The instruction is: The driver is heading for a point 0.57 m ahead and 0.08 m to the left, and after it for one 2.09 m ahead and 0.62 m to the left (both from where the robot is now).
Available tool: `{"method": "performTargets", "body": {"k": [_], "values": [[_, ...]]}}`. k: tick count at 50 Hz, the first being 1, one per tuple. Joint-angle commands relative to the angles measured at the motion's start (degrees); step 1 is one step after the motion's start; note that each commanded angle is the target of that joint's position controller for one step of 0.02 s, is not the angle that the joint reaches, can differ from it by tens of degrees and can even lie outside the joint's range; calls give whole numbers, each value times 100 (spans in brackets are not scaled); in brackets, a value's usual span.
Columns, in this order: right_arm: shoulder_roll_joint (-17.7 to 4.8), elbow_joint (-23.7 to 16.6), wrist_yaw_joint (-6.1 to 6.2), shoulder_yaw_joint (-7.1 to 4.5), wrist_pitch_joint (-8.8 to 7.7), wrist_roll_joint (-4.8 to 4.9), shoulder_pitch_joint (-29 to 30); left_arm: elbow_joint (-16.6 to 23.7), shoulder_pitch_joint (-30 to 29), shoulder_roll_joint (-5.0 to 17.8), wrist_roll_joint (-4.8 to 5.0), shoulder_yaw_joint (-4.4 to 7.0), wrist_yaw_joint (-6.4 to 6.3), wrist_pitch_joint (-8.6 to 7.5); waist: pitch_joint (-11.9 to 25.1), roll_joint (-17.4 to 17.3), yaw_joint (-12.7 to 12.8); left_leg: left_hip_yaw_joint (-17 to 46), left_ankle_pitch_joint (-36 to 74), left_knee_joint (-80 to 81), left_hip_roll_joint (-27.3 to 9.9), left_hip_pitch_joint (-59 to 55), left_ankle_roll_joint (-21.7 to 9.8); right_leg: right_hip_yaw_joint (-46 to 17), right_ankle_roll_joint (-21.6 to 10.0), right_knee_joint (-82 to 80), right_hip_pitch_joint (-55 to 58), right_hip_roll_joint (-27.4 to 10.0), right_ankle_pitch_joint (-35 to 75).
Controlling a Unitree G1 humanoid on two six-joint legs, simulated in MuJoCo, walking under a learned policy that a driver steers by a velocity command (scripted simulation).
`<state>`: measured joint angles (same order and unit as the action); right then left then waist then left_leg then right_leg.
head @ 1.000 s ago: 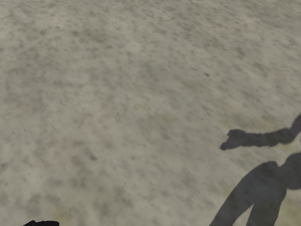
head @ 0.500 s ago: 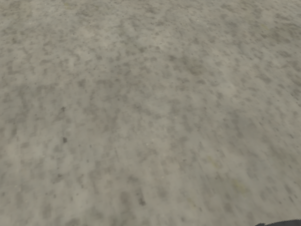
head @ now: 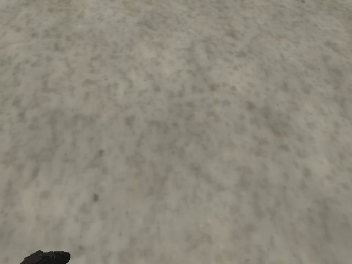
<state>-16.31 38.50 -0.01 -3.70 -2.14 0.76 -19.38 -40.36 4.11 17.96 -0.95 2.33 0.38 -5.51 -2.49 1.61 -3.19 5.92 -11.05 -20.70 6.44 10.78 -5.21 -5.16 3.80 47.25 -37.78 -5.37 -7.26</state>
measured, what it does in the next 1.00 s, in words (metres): walks ahead, turning left: right foot, then left foot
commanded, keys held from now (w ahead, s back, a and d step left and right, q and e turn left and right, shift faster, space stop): w+q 0.36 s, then q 0.34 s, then no key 0.30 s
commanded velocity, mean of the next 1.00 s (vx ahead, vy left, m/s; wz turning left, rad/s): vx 0.29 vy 0.00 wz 0.52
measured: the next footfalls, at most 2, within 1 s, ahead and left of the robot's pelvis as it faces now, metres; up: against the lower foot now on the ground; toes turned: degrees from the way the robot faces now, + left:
right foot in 0.18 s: +0.29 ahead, -0.15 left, +0.00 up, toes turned +11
left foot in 0.66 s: +0.44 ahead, +0.15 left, +0.00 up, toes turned +25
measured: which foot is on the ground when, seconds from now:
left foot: down 0.00-0.18, up 0.20-0.64, down 0.66-1.00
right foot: up 0.00-0.16, down 0.18-0.66, up 0.68-1.00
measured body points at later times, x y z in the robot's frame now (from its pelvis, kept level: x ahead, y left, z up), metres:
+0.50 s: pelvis +0.26 -0.04 +0.00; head +0.30 -0.03 +0.45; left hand +0.23 +0.25 -0.12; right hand +0.52 -0.24 -0.09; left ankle +0.34 +0.14 -0.68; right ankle +0.25 -0.16 -0.75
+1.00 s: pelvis +0.39 +0.03 -0.01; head +0.41 +0.06 +0.44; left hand +0.38 +0.34 -0.13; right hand +0.66 -0.12 -0.10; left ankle +0.41 +0.14 -0.75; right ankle +0.50 -0.10 -0.71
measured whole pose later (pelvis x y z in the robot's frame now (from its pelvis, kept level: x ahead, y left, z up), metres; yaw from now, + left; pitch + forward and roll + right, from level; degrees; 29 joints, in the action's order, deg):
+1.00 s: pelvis +0.39 +0.03 -0.01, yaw +30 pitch +2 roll +0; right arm -15.5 36.5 0.4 -2.8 0.8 -1.1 -9.1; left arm -44.3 7.4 16.9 -0.1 2.2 -1.7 1.1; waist -2.3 1.4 -1.1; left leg 3.5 -7.3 -27.2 5.7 21.4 -4.0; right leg -3.4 4.2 46.2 -27.1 -3.3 -19.5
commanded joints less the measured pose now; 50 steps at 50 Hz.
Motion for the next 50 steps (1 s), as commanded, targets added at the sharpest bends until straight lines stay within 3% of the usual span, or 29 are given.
{"method": "performTargets", "body": {"k": [1, 3, 6, 8, 9, 10, 11, 12, 13, 14, 15, 17, 18, 20, 22, 26, 29, 31, 32, 33, 34, 35, 36, 37, 38, 41, 43, 45, 50], "values": [[-1049, -347, 98, -301, -64, 38, 140, 393, -459, 237, 40, 21, 48, -55, 220, -535, 5, 912, 826, 650, -1081, 653, -798, 244, 69, -1112, 921, 392, 1125], [-1064, -232, 96, -312, -47, 69, -59, 478, -669, 342, 110, 54, 81, -85, 209, -603, -72, 1182, 498, 507, -1188, 507, -726, 138, 27, -1456, 1098, 483, 1233], [-973, -147, 113, -299, -11, 86, -136, 508, -614, 574, 139, 165, 113, -138, 231, -770, 29, 1713, 231, 3, -1376, 5, -605, -38, -149, -1813, 1271, 502, 696], [-861, -159, 113, -274, 27, 67, -34, 374, -63, 674, 141, 263, 92, -182, 357, -904, 343, 1832, 374, -488, -1268, -29, -443, 96, -374, -2078, 1987, 528, 347], [-611, -191, 97, -184, 17, 37, -47, 288, 497, 836, 75, 347, 54, -210, 777, -780, 612, 1592, 445, -1293, -980, 200, -252, -83, -603, -2117, 2957, 227, 260], [-237, -277, 91, -48, 7, -71, -216, 216, 1341, 1153, 13, 428, 7, -209, 1600, 50, 854, 1005, -754, -2990, -545, 940, -2, -1146, -940, -2078, 4412, -827, -24], [-168, -469, 91, -4, -42, 160, -907, -9, 1696, 1514, -12, 522, 63, -123, 2036, 2039, 491, 419, -2472, -4662, -56, 2898, 294, -3982, -1811, -2834, 5694, -1900, -1775], [-783, -271, 120, -119, -27, 195, -737, 130, 1454, 907, 106, 397, 90, -106, 1470, 1128, 639, 570, -2083, -5323, -502, 3457, 403, -4025, -1673, -3094, 5330, -1806, -2865], [-1020, -336, 113, -196, 9, 136, -118, 167, 1233, 614, 115, 316, 58, -68, 839, 643, 765, 400, -1541, -5425, -672, 3560, 438, -3007, -1434, -3110, 4698, -1564, -2483], [-951, -364, 120, -196, 38, 75, 133, 192, 980, 520, 54, 267, 49, -41, 546, 277, 668, 270, -1149, -5306, -855, 3327, 471, -2276, -1326, -3170, 4085, -1315, -1625], [-869, -424, 99, -209, 40, 31, 310, 137, 842, 405, 32, 235, 34, -23, 291, 266, 589, 263, -901, -5048, -1003, 3227, 484, -1760, -1325, -3271, 3669, -1114, -992], [-641, -445, 37, -188, 83, 98, 262, 55, 788, 316, 22, 213, 2, -59, 215, 523, 451, 130, -682, -4765, -1190, 2868, 483, -1021, -1287, -3523, 3260, -886, -393], [-527, -468, 25, -164, 108, 101, 302, -3, 818, 334, 50, 226, -2, -82, 188, 510, 444, 59, -636, -4656, -1217, 2889, 502, -773, -1341, -3617, 3211, -880, -149], [-423, -604, 32, -134, 148, 46, 556, -95, 767, 500, 46, 280, -19, -96, 15, 361, 401, -22, -505, -4186, -1209, 3010, 617, -291, -1468, -3640, 3125, -957, 1347], [-351, -650, 11, -100, 147, -5, 645, -152, 664, 663, 54, 334, -55, -38, 109, 324, 361, -198, -80, -3537, -1189, 2880, 702, 285, -1462, -3498, 3200, -919, 2598], [-265, -732, -157, -66, 125, -2, 1130, -269, 649, 809, 135, 358, -145, 124, 247, 354, 537, -629, 1136, -2090, -996, 2082, 621, 1119, -1228, -3311, 3203, -707, 2869], [-469, -871, -276, -164, 171, -12, 1262, -340, 688, 980, 275, 417, -159, 199, 330, 400, 473, -726, 831, -1557, -870, 1774, 390, 1208, -1110, -2869, 3575, -887, 3068], [-723, -809, -288, -303, 205, -49, 818, -303, 558, 1077, 387, 470, -178, 240, 560, 401, 163, -905, 531, -1174, -601, 1130, 132, 1309, -971, -1992, 3653, -870, 3731], [-936, -634, -244, -432, 205, -56, 199, -282, 542, 958, 391, 438, -178, 264, 848, 179, -155, -969, 969, -719, -380, 287, -58, 1471, -790, -1034, 3434, -629, 3518], [-1342, -587, -111, -562, 221, -42, -255, -240, 854, 745, 194, 353, -147, 257, 1188, -606, -303, -118, 2913, -564, -911, -1001, -398, 1543, -429, 456, 2366, -245, 1720], [-1850, -790, 2, -553, 243, -102, 33, -99, 1405, 166, -203, 158, -65, 245, 1670, -2048, 365, 2034, 5552, -1145, -2363, -2412, -1395, 1313, -14, 2524, 446, 673, -3403], [-1567, -1014, -72, -457, 176, -165, 97, -127, 1437, 587, -28, 161, -1, 228, 2863, -1439, 48, 3245, 3767, -473, -2868, -2550, -2006, 27, -42, 3299, 173, 762, -3380], [-1232, -1037, -117, -371, 133, -124, 430, -60, 858, 872, 181, 241, 3, 266, 2230, -774, -42, 2607, 2826, -220, -2551, -2033, -1693, -32, -113, 3229, -94, 509, -2753], [-1013, -963, -100, -300, 124, -23, 694, -16, 652, 796, 173, 223, -49, 320, 1570, -466, 102, 2032, 2263, -141, -2246, -1344, -1328, 67, -127, 2822, -185, 304, -2298], [-857, -944, -74, -235, 138, 1, 864, -78, 581, 751, 103, 218, -121, 388, 1254, -271, 208, 1733, 2024, -48, -2053, -719, -1114, 56, -103, 2439, 15, 135, -2045], [-872, -886, -7, -208, 148, -177, 1146, -162, 851, 643, 74, 209, -174, 527, 1088, -636, 508, 1160, 2369, 160, -1719, 451, -1020, 221, -12, 1794, 975, 204, -1689], [-876, -791, 40, -205, 134, -176, 1131, -193, 867, 494, 57, 162, -219, 557, 1147, -662, 492, 950, 2427, 157, -1637, 537, -1013, 259, 68, 1223, 1150, 233, -1563], [-845, -720, 78, -190, 168, -158, 1171, -176, 740, 389, 58, 120, -239, 598, 1168, -711, 424, 885, 1757, 191, -1570, 594, -942, 241, 95, 680, 1340, 203, -1317], [-694, -494, 42, -101, 243, -191, 1166, -109, 435, 374, 85, 113, -209, 616, 811, -904, 236, 1141, -145, 286, -1543, 816, -807, 274, 6, -481, 1828, 248, -1146]]}}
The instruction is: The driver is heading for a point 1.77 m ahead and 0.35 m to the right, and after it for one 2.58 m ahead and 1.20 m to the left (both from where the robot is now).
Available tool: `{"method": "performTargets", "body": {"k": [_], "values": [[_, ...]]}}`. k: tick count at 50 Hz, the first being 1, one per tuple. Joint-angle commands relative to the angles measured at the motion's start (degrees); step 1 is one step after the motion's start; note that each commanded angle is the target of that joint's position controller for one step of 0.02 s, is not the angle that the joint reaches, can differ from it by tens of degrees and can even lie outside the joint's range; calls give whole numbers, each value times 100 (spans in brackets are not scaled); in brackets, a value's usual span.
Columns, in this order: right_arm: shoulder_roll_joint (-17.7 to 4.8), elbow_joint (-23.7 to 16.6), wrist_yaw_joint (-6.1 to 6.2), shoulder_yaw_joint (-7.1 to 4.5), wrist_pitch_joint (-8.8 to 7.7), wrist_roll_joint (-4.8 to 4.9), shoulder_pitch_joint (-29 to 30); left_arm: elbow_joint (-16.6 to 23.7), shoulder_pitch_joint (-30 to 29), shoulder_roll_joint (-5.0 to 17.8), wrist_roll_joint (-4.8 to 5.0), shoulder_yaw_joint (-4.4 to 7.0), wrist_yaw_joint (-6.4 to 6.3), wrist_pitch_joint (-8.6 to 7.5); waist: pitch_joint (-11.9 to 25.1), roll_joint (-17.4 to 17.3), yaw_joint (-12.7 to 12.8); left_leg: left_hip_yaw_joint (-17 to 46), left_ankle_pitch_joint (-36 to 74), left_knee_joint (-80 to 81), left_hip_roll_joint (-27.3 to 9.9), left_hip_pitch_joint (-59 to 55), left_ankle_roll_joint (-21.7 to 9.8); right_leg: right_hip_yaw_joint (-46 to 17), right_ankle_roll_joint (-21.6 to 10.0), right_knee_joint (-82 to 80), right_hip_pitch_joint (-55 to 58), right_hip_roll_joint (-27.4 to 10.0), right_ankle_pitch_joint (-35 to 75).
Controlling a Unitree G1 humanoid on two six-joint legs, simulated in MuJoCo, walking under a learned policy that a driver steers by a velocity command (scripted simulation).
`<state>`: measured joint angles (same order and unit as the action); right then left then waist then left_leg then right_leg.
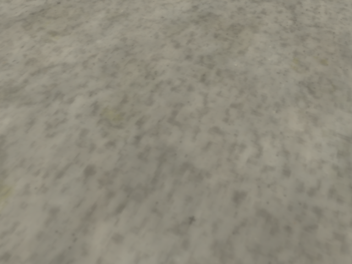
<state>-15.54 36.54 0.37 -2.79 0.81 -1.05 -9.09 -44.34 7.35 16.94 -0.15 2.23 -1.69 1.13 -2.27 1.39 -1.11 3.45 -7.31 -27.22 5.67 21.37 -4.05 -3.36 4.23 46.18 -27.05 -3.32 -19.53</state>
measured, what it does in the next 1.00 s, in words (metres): walks ahead: right foot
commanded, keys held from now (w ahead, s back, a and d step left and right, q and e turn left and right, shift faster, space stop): no key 0.68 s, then w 0.32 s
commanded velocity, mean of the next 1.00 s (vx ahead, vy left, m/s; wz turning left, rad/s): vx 0.08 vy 0.00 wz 0.04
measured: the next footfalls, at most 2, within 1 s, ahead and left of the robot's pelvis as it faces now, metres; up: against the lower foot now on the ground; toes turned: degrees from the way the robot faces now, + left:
right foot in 0.08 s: +0.07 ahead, -0.16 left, +0.00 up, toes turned +1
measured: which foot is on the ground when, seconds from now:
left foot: down 0.00-1.00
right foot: up 0.00-0.06, down 0.08-0.98, up 1.00-1.00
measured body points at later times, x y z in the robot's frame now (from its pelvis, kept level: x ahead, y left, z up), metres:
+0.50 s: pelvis +0.05 -0.04 +0.00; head +0.06 -0.04 +0.45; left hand +0.16 +0.21 -0.12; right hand +0.17 -0.30 -0.12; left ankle +0.07 +0.08 -0.73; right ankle +0.03 -0.16 -0.73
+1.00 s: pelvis +0.12 -0.01 +0.00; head +0.13 +0.01 +0.45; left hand +0.12 +0.27 -0.15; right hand +0.21 -0.29 -0.12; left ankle +0.12 +0.09 -0.74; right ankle +0.03 -0.15 -0.72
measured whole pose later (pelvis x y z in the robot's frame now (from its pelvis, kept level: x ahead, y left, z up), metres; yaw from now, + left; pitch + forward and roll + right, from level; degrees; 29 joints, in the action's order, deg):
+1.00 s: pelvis +0.12 -0.01 +0.00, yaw +0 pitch +0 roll +0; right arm -15.2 56.2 -0.3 -4.4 -4.5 1.4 -11.1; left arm -56.1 19.7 17.1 1.3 2.7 -0.9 -2.0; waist -0.7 2.8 0.7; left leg -2.5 -14.6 -30.7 0.9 14.6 -2.1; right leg -2.0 -0.3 36.2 -8.4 -2.0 -24.9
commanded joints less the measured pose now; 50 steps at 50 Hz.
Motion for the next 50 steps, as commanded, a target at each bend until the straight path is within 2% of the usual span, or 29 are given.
{"method": "performTargets", "body": {"k": [1, 2, 3, 4, 5, 6, 7, 8, 10, 13, 19, 26, 34, 35, 36, 37, 38, 39, 40, 42, 44, 46, 47, 48, 49, 50], "values": [[-706, -248, -8, -158, -41, 5, 157, 272, 157, 435, -1, 117, 22, -71, 737, -860, 76, 1416, -684, 853, -1439, -228, -852, 142, -96, -787, 954, 77, 202], [-618, -201, -14, -112, -29, 31, 193, 219, 291, 358, -20, 105, 57, -102, 702, -810, 194, 1381, -833, 735, -1361, -136, -719, 243, -187, -1419, 1327, 138, 568], [-472, -90, -17, -54, -36, 38, 6, 198, 354, 337, -84, 89, 91, -129, 668, -688, 235, 1308, -1022, 642, -1201, -34, -466, 203, -306, -2037, 1698, 101, 1012], [-345, 2, -18, -9, -71, -18, -221, 236, 403, 577, -175, 114, 97, -155, 657, -312, 135, 1086, -1258, 293, -933, 140, -140, -331, -504, -2277, 1984, -421, 1516], [-338, 41, -41, -34, -112, -44, -616, 283, 109, 967, -182, 185, 81, -154, 517, 569, -310, 494, -1447, 51, -416, 213, 125, -741, -866, -2274, 1709, -874, 1602], [-379, 38, -20, -39, -119, -75, -351, 211, 30, 627, -165, 136, 106, -168, 535, 864, -189, 220, -1030, -24, -394, -544, 314, -847, -1021, -2562, 919, -845, 410], [-493, 16, -6, -76, -94, -69, -47, 240, -80, 403, -172, 60, 131, -207, 370, 736, -100, 284, -714, -40, -437, -819, 324, -678, -839, -2659, 660, -582, -194], [-487, 24, 20, -92, -48, -50, 77, 209, -74, 406, -171, 53, 141, -248, 319, 679, -52, 322, -561, -65, -475, -931, 272, -508, -664, -2632, 579, -429, -284], [-493, 89, 44, -102, 25, -39, 8, 172, 22, 438, -118, 45, 135, -332, 218, 543, -5, 475, -403, 32, -550, -863, 169, -302, -536, -2498, 723, -279, -4], [-401, 216, 49, -94, -13, -9, -24, 89, 291, 423, -68, 31, 85, -345, 300, 137, 110, 525, -83, 72, -585, -787, 128, -165, -536, -2253, 1053, -177, 490], [-346, 471, 89, -117, -28, 31, -79, -8, 356, 361, -52, -3, 75, -314, 437, -166, 167, 554, 526, 11, -621, -991, 192, -64, -570, -2121, 1275, -80, 997], [-402, 813, 161, -148, 11, 54, -104, -230, 349, 326, -39, -28, 116, -309, 392, -187, 149, 588, 826, 26, -670, -1223, 215, 13, -562, -2192, 1331, 3, 1195], [-433, 1312, 215, -157, 27, 76, -16, -571, 399, 336, -29, -38, 106, -301, 283, -129, 147, 548, 844, 137, -670, -1349, 259, 47, -564, -2365, 1410, 58, 1201], [-379, 1425, 218, -144, 33, 80, -90, -660, 501, 308, -31, -45, 100, -292, 391, -90, 149, 448, 343, 141, -586, -1396, 262, 70, -585, -2457, 1460, 94, 659], [-378, 1501, 220, -148, 40, 104, -97, -719, 555, 382, -4, -19, 87, -272, 280, 23, 162, 275, -498, 16, -425, -1243, 253, 0, -672, -2578, 1400, 97, -191], [-407, 1543, 219, -166, 27, 139, -80, -736, 581, 542, 34, 36, 64, -251, 87, 251, 193, 46, -1492, -258, -234, -879, 244, -266, -864, -2756, 1349, -28, -1195], [-404, 1507, 205, -166, -29, 158, 50, -766, 709, 679, 64, 79, 33, -248, -177, 523, 269, -140, -1967, -619, -155, -293, 253, -852, -1136, -3102, 1415, -407, -2104], [-382, 1416, 172, -157, -129, 188, 273, -801, 862, 849, 102, 131, 6, -271, -459, 760, 345, -332, -1875, -1064, -203, 279, 252, -1623, -1465, -3558, 1544, -997, -2684], [-337, 1316, 128, -136, -252, 215, 514, -836, 914, 979, 125, 187, -25, -314, -758, 849, 393, -291, -1662, -1422, -470, 623, 226, -2225, -1736, -3822, 1500, -1495, -2681], [-388, 1315, 32, -156, -420, 260, 618, -847, 970, 921, 84, 212, -33, -421, -824, 714, 412, -131, -1919, -1793, -801, 1169, 149, -2348, -1856, -3852, 1925, -1708, -1860], [-344, 1389, -58, -144, -523, 292, 547, -796, 845, 881, 160, 232, 10, -447, -655, 596, 319, -244, -1874, -1126, -880, 840, 84, -1758, -1642, -3720, 2101, -1439, -1145], [-277, 1707, -104, -168, -571, 265, 4, -751, 586, 921, 232, 252, 49, -403, -332, 513, -25, -712, -640, -85, -538, -861, 134, -872, -1378, -3374, 1336, -895, -460], [-367, 1962, -100, -238, -549, 251, -512, -751, 620, 844, 201, 232, 63, -387, -88, 426, -207, -830, -348, -18, -309, -1750, 204, -602, -1282, -3009, 927, -658, -164], [-517, 2132, -72, -318, -523, 271, -1091, -728, 557, 660, 163, 166, 76, -408, 158, 227, -483, -527, -477, 78, -450, -2534, 122, -273, -1094, -2306, 496, -427, 290], [-964, 2233, -5, -426, -525, 256, -1778, -566, 398, 199, 82, 23, 113, -449, 402, -1037, -715, 1364, -1412, 925, -1647, -3260, -373, 429, -652, -320, -384, 186, 145], [-1315, 2297, -83, -445, -586, 208, -2159, -309, 355, 133, 138, 16, 78, -557, 587, -1902, -719, 3641, -2206, 1740, -2643, -3563, -1189, 234, -516, 1180, -1376, 705, -1286]]}}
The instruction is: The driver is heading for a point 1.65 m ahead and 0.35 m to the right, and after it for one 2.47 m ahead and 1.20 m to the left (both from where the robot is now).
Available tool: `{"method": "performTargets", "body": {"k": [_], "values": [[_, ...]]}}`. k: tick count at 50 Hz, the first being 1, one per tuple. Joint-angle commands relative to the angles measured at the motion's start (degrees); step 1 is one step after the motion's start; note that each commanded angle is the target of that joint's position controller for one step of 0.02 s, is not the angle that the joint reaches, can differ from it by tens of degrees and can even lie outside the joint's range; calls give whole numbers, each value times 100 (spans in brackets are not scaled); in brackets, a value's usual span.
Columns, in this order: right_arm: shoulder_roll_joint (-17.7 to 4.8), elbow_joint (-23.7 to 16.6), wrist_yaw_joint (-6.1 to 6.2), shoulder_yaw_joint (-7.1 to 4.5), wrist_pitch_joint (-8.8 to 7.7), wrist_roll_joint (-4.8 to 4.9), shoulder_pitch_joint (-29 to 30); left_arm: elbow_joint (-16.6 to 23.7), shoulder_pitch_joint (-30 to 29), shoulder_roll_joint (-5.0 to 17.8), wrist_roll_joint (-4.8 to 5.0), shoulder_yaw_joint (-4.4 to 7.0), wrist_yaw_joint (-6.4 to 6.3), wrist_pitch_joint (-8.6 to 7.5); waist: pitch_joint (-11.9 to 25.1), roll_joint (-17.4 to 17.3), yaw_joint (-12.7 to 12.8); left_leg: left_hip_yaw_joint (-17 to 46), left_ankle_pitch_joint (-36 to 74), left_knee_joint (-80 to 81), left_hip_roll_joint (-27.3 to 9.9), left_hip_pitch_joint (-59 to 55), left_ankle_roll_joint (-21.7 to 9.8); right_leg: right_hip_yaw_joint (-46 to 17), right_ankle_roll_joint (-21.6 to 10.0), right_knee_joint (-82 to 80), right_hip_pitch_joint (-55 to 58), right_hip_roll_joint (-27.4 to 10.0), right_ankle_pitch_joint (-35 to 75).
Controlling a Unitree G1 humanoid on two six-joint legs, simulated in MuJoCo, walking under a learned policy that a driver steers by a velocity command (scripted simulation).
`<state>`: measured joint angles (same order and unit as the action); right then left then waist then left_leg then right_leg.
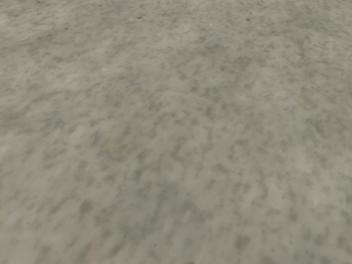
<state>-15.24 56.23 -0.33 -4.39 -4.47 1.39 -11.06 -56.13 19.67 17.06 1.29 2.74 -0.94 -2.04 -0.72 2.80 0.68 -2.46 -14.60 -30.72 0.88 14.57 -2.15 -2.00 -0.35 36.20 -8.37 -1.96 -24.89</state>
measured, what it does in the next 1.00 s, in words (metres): walks ahead: right foot, then left foot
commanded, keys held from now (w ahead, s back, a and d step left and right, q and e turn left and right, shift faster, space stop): w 1.00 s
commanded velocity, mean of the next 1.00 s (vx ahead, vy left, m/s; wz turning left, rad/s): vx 0.47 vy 0.00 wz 0.00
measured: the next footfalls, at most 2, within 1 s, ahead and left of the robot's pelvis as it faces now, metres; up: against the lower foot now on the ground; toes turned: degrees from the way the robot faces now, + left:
right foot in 0.44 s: +0.42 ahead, -0.12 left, +0.00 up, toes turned -1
left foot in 0.98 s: +0.72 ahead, +0.12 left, +0.00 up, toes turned +2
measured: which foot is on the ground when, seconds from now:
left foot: down 0.00-0.44, up 0.46-0.96, down 0.98-1.00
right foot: up 0.00-0.42, down 0.44-1.00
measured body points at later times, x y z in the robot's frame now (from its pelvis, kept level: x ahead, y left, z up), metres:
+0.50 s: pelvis +0.26 -0.03 -0.01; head +0.30 -0.03 +0.43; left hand +0.47 +0.21 -0.10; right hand +0.20 -0.29 -0.16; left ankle +0.03 +0.10 -0.67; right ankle +0.38 -0.12 -0.73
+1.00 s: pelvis +0.56 +0.01 -0.01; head +0.59 +0.03 +0.44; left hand +0.52 +0.29 -0.15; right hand +0.77 -0.22 -0.10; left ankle +0.68 +0.12 -0.74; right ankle +0.38 -0.12 -0.72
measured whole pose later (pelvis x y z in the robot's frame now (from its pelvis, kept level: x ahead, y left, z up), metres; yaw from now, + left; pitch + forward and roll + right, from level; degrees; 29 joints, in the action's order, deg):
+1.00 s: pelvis +0.56 +0.01 -0.01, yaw +0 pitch +2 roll -1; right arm -14.2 48.3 -1.9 -2.0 -6.0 0.6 0.0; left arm -57.2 22.5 16.0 0.5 3.1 -0.2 -2.8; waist -1.4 0.0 3.5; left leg -1.6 -4.9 -29.6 -1.3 28.1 -3.2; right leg 2.1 -0.5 26.6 1.3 0.0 -25.2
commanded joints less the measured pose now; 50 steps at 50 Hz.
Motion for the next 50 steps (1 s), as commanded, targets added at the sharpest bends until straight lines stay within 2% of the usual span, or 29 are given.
{"method": "performTargets", "body": {"k": [1, 2, 4, 5, 8, 12, 15, 18, 20, 21, 22, 23, 24, 25, 26, 27, 28, 29, 30, 32, 34, 36, 39, 43, 46, 47, 48, 49, 50], "values": [[-973, 223, -34, -145, -144, -78, -1434, 858, -865, 475, 142, 52, 14, -320, 13, -1268, -639, 4114, -1865, 2088, -2267, -2536, -1467, -380, -181, 2997, -3724, 136, -656], [-696, 68, -48, -53, -202, -78, -1003, 830, -837, 568, 204, 75, 67, -383, -305, -1032, -468, 3450, -1726, 2125, -2009, -2273, -1249, -414, -323, 3108, -3888, -135, -34], [-549, -51, -86, 43, -212, -102, -628, 778, -910, 575, 74, 127, 100, -437, -469, -745, -296, 2471, -521, 2245, -1646, -1936, -918, -260, -358, 2750, -3792, -465, 873], [-416, -32, -84, 102, -178, -126, -665, 776, -932, 529, 25, 138, 143, -418, -419, -772, -254, 2030, 92, 2284, -1454, -1785, -802, -184, -312, 2561, -3562, -546, 1159], [-548, 92, 1, 119, -113, -127, -1007, 882, -1177, 288, -38, 96, 208, -329, -407, -708, -285, 1355, 1446, 2374, -1266, -1635, -877, 116, -33, 1993, -3524, -522, 1663], [-723, 120, 112, 126, -74, -144, -1143, 1255, -2129, 61, -24, -21, 221, -314, -628, -672, -472, 800, 1703, 2604, -1052, -1089, -826, 379, 119, 326, -3026, -293, 2594], [-737, 258, 133, 118, -69, -80, -1476, 1429, -2586, 74, 17, -51, 278, -321, -778, -676, -561, 701, 1672, 2696, -1200, -1202, -836, 423, 27, -323, -2732, -139, 2965], [-779, 307, 146, 70, -14, -38, -1468, 1551, -2681, 223, 29, -14, 362, -361, -707, -673, -369, 636, 2351, 2347, -1468, -1870, -724, 293, -229, -668, -2688, -100, 2739], [-926, 249, 152, 8, 53, -83, -1315, 1450, -2172, 460, 16, 97, 370, -366, -216, -846, -13, 564, 4124, 1624, -1526, -2218, -598, 428, -420, -603, -1936, 149, 2325], [-944, 223, 151, -4, 113, -121, -1236, 1261, -1471, 643, 19, 207, 341, -348, 256, -921, 368, 443, 5091, 762, -1409, -2195, -509, 574, -562, -565, -1062, 346, 2171], [-845, 168, 150, 41, 157, -160, -1200, 968, -472, 855, 29, 329, 287, -313, 847, -867, 822, 292, 5019, -489, -1154, -1582, -344, 490, -746, -537, 358, 265, 2218], [-289, 47, 89, 206, 112, -216, -1763, 796, 348, 1320, -120, 440, 246, -301, 1783, 119, 705, 137, 2921, -2630, -550, 565, -84, -1493, -1450, -449, 2777, -1135, 1625], [153, 177, 29, 357, -29, -171, -2132, 656, 611, 1195, -85, 388, 294, -287, 2554, 1127, 563, 719, -1701, -4103, 345, 1794, 51, -3966, -2005, -1557, 3585, -2033, 185], [-535, 35, -14, 178, -165, 30, -1438, 666, 276, 764, -43, 256, 289, -313, 1709, 701, 638, 1092, -1690, -4702, 25, 2406, -92, -3837, -1684, -1997, 2938, -1808, -313], [-768, -181, -7, 116, -251, 141, -883, 773, -340, 645, -46, 209, 277, -344, 814, 426, 469, 872, -1126, -4646, -287, 2627, -179, -3008, -1484, -2193, 1939, -1678, 48], [-761, -232, 41, 103, -285, 100, -608, 840, -764, 523, -97, 168, 284, -381, 394, -39, 292, 761, -591, -4348, -563, 2392, -188, -2350, -1399, -2382, 1010, -1494, 755], [-671, -226, 75, 71, -249, 26, -623, 862, -992, 384, -169, 130, 311, -422, 174, -81, 64, 744, -266, -4055, -765, 2050, -169, -1805, -1318, -2525, 352, -1280, 1383], [-514, -188, 83, 80, -175, -11, -797, 839, -1077, 266, -210, 97, 334, -443, 192, 38, -115, 784, -106, -3887, -885, 1698, -153, -1491, -1288, -2683, -11, -1127, 1584], [-371, -170, 92, 92, -106, -23, -894, 802, -1071, 228, -183, 86, 350, -456, 165, 68, -196, 760, -77, -3702, -932, 1575, -118, -1291, -1317, -2817, -204, -1057, 1675], [-314, -262, 117, 93, -2, -50, -717, 686, -913, 342, -144, 99, 321, -479, -39, 65, -245, 665, 71, -3275, -1017, 1740, 0, -955, -1388, -3031, -489, -1018, 1881], [-386, -476, 131, 80, 18, -114, -198, 587, -664, 525, -157, 143, 237, -470, -227, -16, -146, 634, 647, -2603, -1073, 2219, 143, -789, -1416, -3161, -423, -1014, 2030], [-368, -624, 99, 88, -21, -147, 227, 516, -463, 584, -134, 154, 161, -431, -280, -57, -33, 566, 1382, -1771, -1017, 2354, 216, -524, -1307, -3170, -287, -896, 2250], [-248, -805, 29, 157, -90, -111, 902, 396, -135, 670, -77, 163, 100, -397, -327, -66, 198, 300, 2201, -637, -750, 1970, 241, -141, -1133, -3159, -244, -723, 2362], [-301, -1050, -87, 198, -123, -45, 1507, 149, 319, 701, -20, 184, 85, -292, -443, -63, 364, 339, 2096, -2, -620, 2123, 155, -171, -1095, -2884, 606, -1026, 2467], [-502, -1150, -177, 149, -165, -31, 1484, 98, 319, 796, -14, 238, 56, -176, -312, 35, 185, 342, 1402, 247, -517, 1957, -56, -273, -968, -2409, 1263, -1309, 3151], [-621, -1097, -184, 95, -177, -30, 1208, 124, 222, 847, -19, 254, 49, -143, -129, 134, 3, 222, 1153, 288, -380, 1514, -145, -233, -902, -2060, 1346, -1291, 3932], [-802, -907, -171, -14, -182, -37, 548, 156, 111, 819, -32, 239, 46, -104, 267, 152, -366, 48, 1092, 395, -194, 612, -285, -51, -785, -1271, 1268, -1087, 4816], [-1123, -604, -126, -161, -177, -66, -495, 229, 136, 629, -91, 155, 38, -87, 988, 26, -769, 250, 1168, 209, -390, -943, -520, 177, -615, 16, 615, -772, 4654], [-1738, -452, -87, -315, -141, -160, -1338, 359, 740, 57, -177, -37, 101, -183, 1982, -1089, -684, 2468, 770, 122, -1886, -3409, -1368, 482, -207, 2278, -1614, -36, 2639]]}}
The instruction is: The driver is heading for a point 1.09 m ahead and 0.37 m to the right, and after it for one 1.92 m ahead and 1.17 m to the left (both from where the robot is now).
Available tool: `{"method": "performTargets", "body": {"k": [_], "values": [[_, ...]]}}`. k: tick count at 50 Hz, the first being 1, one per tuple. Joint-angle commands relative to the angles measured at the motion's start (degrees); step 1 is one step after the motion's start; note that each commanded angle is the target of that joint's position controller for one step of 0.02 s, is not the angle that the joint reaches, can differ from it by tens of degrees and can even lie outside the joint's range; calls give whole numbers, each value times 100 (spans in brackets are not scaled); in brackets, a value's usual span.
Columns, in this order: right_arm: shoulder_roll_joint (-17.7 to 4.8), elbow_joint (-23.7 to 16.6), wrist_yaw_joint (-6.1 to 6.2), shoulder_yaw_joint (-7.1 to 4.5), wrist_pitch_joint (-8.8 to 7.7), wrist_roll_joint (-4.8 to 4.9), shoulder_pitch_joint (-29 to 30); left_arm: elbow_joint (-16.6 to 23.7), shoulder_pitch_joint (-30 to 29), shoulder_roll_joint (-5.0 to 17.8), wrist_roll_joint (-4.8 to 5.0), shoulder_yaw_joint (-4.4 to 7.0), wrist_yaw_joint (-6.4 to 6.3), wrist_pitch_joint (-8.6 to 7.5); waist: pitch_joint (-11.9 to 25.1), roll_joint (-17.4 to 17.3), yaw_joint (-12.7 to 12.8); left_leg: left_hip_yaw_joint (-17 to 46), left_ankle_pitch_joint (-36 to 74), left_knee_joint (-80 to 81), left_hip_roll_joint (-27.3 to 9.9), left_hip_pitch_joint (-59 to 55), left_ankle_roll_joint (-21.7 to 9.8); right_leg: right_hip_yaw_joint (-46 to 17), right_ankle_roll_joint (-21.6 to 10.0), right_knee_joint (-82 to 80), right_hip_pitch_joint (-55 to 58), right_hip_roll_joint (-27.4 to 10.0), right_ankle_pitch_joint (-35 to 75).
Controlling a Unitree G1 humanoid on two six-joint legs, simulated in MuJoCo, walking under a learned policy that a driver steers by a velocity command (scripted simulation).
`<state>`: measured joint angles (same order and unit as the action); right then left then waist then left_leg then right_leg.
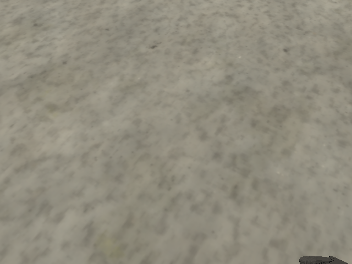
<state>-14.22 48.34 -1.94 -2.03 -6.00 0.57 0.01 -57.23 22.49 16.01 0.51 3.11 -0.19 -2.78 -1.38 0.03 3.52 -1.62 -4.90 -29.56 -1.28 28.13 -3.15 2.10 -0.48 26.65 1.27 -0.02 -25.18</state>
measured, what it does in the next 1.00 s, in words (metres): walks ahead, turning right: right foot, then left foot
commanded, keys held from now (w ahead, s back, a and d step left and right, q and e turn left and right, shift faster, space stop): w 0.18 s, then w+e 0.12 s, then e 0.42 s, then w+e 0.28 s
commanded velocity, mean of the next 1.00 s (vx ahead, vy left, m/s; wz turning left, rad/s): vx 0.32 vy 0.00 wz -0.35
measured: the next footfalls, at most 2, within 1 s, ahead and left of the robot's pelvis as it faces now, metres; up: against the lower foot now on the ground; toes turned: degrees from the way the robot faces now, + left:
right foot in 0.50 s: +0.45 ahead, -0.12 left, +0.00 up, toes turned -9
left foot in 0.96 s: +0.52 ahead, +0.09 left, +0.00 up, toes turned -27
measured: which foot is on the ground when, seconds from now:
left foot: down 0.00-0.50, up 0.52-0.94, down 0.96-1.00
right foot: down 0.00-0.00, up 0.02-0.48, down 0.50-0.96, up 0.98-1.00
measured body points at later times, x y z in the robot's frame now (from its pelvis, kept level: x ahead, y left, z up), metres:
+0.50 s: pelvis +0.28 -0.01 +0.00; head +0.31 -0.02 +0.45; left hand +0.49 +0.21 -0.10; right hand +0.26 -0.29 -0.14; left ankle +0.13 +0.11 -0.72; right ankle +0.41 -0.12 -0.72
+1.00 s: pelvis +0.42 -0.01 +0.01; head +0.43 +0.00 +0.46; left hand +0.65 +0.20 -0.09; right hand +0.43 -0.32 -0.08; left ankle +0.48 +0.10 -0.72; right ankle +0.40 -0.12 -0.71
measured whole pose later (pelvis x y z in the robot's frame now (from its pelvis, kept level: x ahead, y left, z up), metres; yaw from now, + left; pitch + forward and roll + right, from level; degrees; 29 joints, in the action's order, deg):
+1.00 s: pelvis +0.42 -0.01 +0.01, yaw -24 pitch +3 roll +0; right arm -16.5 46.2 1.3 -3.4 -4.4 -0.3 -9.9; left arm -41.1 12.5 17.2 1.1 4.6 -1.4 0.7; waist 2.7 1.7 0.3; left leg 2.9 -13.3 -28.3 0.6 18.6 0.3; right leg -10.1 -3.2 37.7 -23.9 7.3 -21.1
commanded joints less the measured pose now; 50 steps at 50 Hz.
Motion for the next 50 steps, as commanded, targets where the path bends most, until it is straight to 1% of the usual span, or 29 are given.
{"method": "performTargets", "body": {"k": [1, 2, 3, 4, 5, 7, 9, 15, 17, 21, 23, 24, 25, 26, 27, 28, 29, 30, 31, 33, 36, 37, 39, 41, 44, 47, 48, 49, 50], "values": [[-1548, 432, 59, -480, 57, 2, -2657, 375, 507, 9, -19, -135, 53, -243, 2518, -1477, -1011, 4369, -1244, 1058, -2211, -5386, -1689, -494, -61, 4461, -3821, 398, -699], [-1180, 377, 57, -346, 40, 36, -2253, 524, -74, 677, 166, 34, 71, -360, 1700, -1049, -1038, 3834, -1716, 1278, -1969, -4787, -1350, -890, -220, 4922, -4423, 18, -604], [-971, 228, 76, -282, 31, -1, -1713, 682, -562, 783, 247, 59, 61, -416, 1026, -765, -901, 3021, -1433, 1389, -1762, -3931, -1124, -720, -313, 4801, -4529, -302, -75], [-796, 165, 62, -220, 11, -55, -1312, 701, -748, 735, 180, 71, 26, -414, 555, -423, -722, 2425, -879, 1603, -1563, -3073, -1057, -599, -292, 4448, -4331, -548, 403], [-639, 139, 53, -176, -25, -102, -1093, 683, -711, 684, 94, 112, -3, -361, 379, -467, -516, 2021, -461, 1762, -1359, -2506, -958, -643, -270, 4063, -3951, -748, 723], [-590, 193, 26, -162, -44, -115, -1033, 608, -490, 407, 50, 89, -6, -224, 281, -511, -298, 1564, -65, 2056, -1160, -1964, -959, -605, -197, 3755, -3491, -838, 970], [-763, 288, 57, -202, -74, -89, -1180, 688, -654, 332, 18, 82, -18, -146, 121, -403, -256, 1253, 406, 2239, -1146, -1799, -1056, -542, -74, 3358, -3661, -881, 1279], [-925, 480, 232, -230, -55, -104, -1529, 1004, -1691, 201, 49, 32, 80, -158, -146, -310, -559, 121, 689, 2484, -925, -1975, -751, -372, -15, 1416, -3764, -670, 3116], [-922, 571, 266, -213, -23, -114, -1653, 1145, -2051, 130, 22, -9, 134, -173, -280, -222, -670, -197, 1348, 2354, -920, -2080, -671, -224, -58, 925, -3554, -506, 3382], [-1060, 618, 363, -247, 205, -53, -1631, 1415, -2185, 306, -11, 44, 313, -182, -75, -413, -569, -439, 2907, 1408, -1172, -2937, -446, -65, -248, 580, -3450, -257, 2824], [-1179, 509, 455, -298, 336, 2, -1452, 1348, -1546, 582, -49, 173, 390, -185, 311, -526, -216, -477, 3950, 390, -1165, -3154, -268, 145, -412, 497, -2804, 46, 2275], [-1152, 430, 492, -292, 406, -9, -1379, 1161, -834, 796, -42, 302, 386, -197, 651, -363, 117, -617, 3875, -639, -932, -3009, -82, 210, -545, 102, -1997, 255, 2622], [-1084, 295, 502, -246, 399, -118, -1599, 1112, -309, 1229, -84, 432, 299, -178, 1190, 313, 257, -710, 2263, -2234, -547, -2017, 237, -720, -858, 74, -600, -383, 4579], [-350, 200, 385, -40, 292, -381, -2362, 1253, -474, 1665, -100, 462, 202, -97, 1880, 1712, -412, -491, -3213, -4351, 508, 209, 649, -2852, -1941, 612, 1409, -1828, 6988], [-683, 231, 278, -59, 168, -185, -2359, 1399, -321, 1394, -94, 389, 193, -68, 2879, 1169, -85, 653, -3613, -5309, 610, 702, 626, -3929, -2454, 58, 1791, -2219, 5945], [-968, 74, 250, -148, 129, 27, -1744, 1552, -674, 1160, -77, 355, 170, -37, 2326, 637, 39, 798, -3091, -5287, 302, 1042, 516, -3329, -2186, -192, 1226, -1879, 5048], [-955, -38, 307, -155, 165, 52, -1367, 1607, -1060, 960, 0, 310, 129, -7, 1572, 159, -65, 678, -2571, -4900, 78, 1181, 502, -2797, -1880, -420, 385, -1586, 4289], [-980, -42, 385, -190, 243, -30, -1216, 1672, -1301, 827, 12, 264, 92, 31, 1103, -108, -192, 663, -2270, -4514, -99, 1020, 530, -2513, -1722, -640, -477, -1422, 3860], [-1029, -115, 431, -228, 334, -81, -1213, 1704, -1400, 801, -43, 259, 64, 57, 918, 31, -355, 706, -2104, -4168, -175, 639, 526, -2408, -1660, -791, -1128, -1288, 3559], [-858, -161, 476, -225, 442, -111, -1345, 1770, -1484, 846, -130, 280, 43, 92, 806, 360, -518, 630, -1994, -3525, -98, 207, 563, -2154, -1596, -925, -1763, -1040, 3550], [-737, -218, 536, -203, 481, -140, -1281, 1837, -1385, 1051, -71, 366, -55, 146, 1016, 447, -490, 608, -1645, -2679, 35, 115, 724, -2068, -1541, -845, -1811, -922, 3656], [-742, -245, 526, -205, 492, -138, -1232, 1865, -1390, 1049, -19, 374, -92, 180, 1142, 433, -473, 646, -1386, -2442, 28, 64, 751, -2116, -1475, -900, -1817, -858, 2839], [-740, -367, 480, -205, 492, -105, -920, 1928, -1464, 1013, 56, 366, -149, 234, 1022, 616, -375, 649, -1013, -1893, 64, 36, 753, -2344, -1320, -1178, -1995, -687, 624], [-773, -490, 428, -212, 423, -69, -674, 1944, -1433, 1035, 34, 367, -179, 249, 830, 854, -289, 650, -976, -1393, 128, -21, 734, -2612, -1258, -1306, -2049, -677, -146], [-814, -571, 349, -230, 228, -15, -571, 1931, -1225, 1030, 29, 373, -172, 264, 767, 872, -212, 607, -1137, -699, 242, -411, 628, -2865, -1216, -1187, -1927, -692, -404], [-830, -434, 312, -294, 79, 57, -1115, 2011, -1339, 846, 46, 300, -157, 308, 588, 773, -603, 488, -851, 563, 178, -1691, 368, -2907, -959, -795, -2486, -376, -846], [-1097, -335, 352, -381, 60, 15, -1594, 2075, -1379, 592, 49, 223, -149, 297, 655, 399, -792, 1011, -1141, 930, -518, -2601, 101, -2574, -656, -18, -3252, -75, -1068], [-1444, -280, 403, -452, 104, -111, -2008, 2125, -1241, 102, 72, 114, -119, 253, 854, -687, -757, 2388, -2253, 1341, -1695, -3345, -354, -1386, -299, 1702, -4134, 639, -905], [-1721, -265, 327, -544, 105, -263, -1962, 2459, -1516, 437, 95, 173, -74, 136, 336, -1490, -680, 3916, -3327, 1862, -2343, -2993, -857, -1128, -303, 2477, -5232, 484, -608]]}}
